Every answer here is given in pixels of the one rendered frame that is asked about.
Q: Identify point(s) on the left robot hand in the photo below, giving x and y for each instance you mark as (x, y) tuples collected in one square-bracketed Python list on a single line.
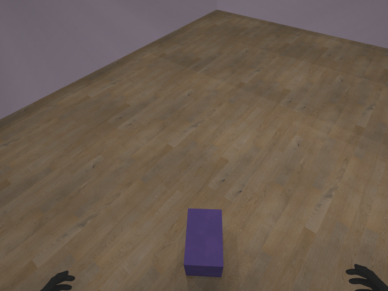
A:
[(60, 277)]

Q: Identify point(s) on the carton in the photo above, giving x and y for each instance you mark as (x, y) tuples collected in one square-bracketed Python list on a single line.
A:
[(204, 248)]

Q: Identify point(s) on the right robot hand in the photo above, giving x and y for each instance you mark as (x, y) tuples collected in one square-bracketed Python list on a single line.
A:
[(371, 280)]

